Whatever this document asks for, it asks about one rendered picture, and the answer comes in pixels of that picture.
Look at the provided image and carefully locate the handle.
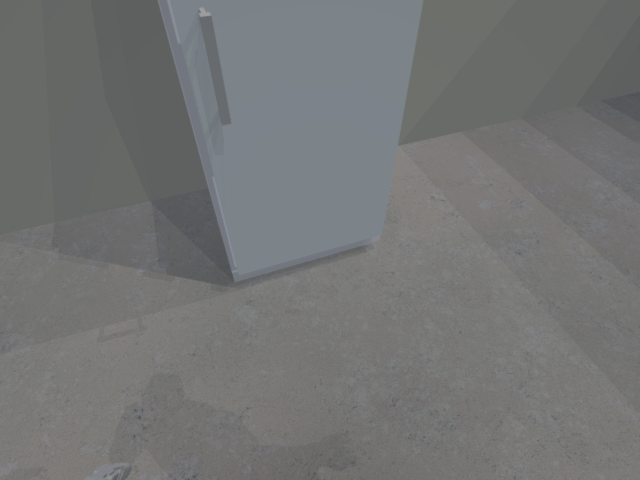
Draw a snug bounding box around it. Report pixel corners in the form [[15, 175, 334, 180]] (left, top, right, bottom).
[[199, 8, 231, 125]]

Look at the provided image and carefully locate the fridge door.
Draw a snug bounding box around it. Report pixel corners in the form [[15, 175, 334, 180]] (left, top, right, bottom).
[[170, 0, 423, 275]]

